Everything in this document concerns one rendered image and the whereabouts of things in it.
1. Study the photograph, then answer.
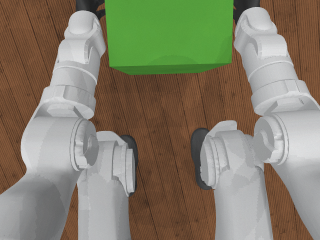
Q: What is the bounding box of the robot right upper arm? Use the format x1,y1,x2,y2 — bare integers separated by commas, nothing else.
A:
252,109,320,240

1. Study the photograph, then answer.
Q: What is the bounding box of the left robot foot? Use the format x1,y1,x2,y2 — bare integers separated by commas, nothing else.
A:
119,134,138,197

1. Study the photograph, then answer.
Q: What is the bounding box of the left robot hand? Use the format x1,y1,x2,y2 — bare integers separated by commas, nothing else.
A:
75,0,106,20

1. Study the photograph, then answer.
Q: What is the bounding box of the carton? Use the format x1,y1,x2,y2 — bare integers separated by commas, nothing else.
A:
104,0,234,75

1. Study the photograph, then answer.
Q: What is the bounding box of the robot right thigh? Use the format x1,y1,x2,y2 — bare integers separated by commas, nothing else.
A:
200,129,274,240

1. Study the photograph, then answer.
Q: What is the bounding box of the robot left upper arm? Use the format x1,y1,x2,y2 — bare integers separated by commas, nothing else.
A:
0,116,99,240

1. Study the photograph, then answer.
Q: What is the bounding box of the right robot forearm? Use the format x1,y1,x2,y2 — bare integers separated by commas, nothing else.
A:
233,7,320,116

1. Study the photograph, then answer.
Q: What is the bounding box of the left robot forearm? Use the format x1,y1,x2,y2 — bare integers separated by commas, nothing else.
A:
20,10,106,163

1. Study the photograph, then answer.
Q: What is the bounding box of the right robot hand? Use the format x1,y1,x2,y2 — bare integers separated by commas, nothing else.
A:
233,0,260,26

